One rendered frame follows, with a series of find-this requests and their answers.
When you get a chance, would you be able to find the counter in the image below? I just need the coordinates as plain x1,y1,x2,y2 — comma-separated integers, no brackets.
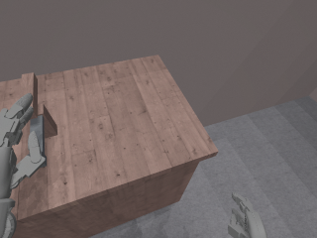
0,55,219,238

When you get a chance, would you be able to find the tap lever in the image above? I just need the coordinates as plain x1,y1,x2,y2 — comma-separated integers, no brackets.
27,115,47,168

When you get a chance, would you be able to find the robot left forearm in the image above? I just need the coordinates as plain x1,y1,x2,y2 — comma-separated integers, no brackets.
0,198,17,238

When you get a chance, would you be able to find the right robot hand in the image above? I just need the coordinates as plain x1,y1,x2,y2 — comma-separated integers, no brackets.
228,192,267,238

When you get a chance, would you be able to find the left robot hand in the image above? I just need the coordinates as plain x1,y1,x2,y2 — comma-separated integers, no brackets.
0,93,46,199

